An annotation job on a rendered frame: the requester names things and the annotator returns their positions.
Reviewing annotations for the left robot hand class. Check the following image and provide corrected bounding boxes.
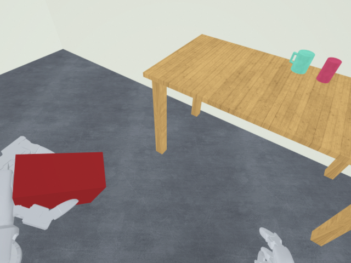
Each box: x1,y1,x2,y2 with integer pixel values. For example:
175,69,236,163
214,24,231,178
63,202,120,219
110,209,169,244
0,136,79,230

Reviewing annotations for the right robot hand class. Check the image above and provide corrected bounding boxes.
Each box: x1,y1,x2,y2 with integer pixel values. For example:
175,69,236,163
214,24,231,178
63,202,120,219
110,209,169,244
254,227,294,263

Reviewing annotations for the left robot forearm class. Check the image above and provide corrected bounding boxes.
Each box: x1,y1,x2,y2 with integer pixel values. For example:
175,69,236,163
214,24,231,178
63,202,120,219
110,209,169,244
0,225,22,263

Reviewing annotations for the sponge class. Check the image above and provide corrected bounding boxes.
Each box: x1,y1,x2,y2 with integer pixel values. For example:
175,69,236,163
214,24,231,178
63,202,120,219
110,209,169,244
12,152,106,209

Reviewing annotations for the table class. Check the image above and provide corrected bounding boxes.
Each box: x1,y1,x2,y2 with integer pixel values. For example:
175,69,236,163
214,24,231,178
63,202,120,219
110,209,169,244
143,34,351,246

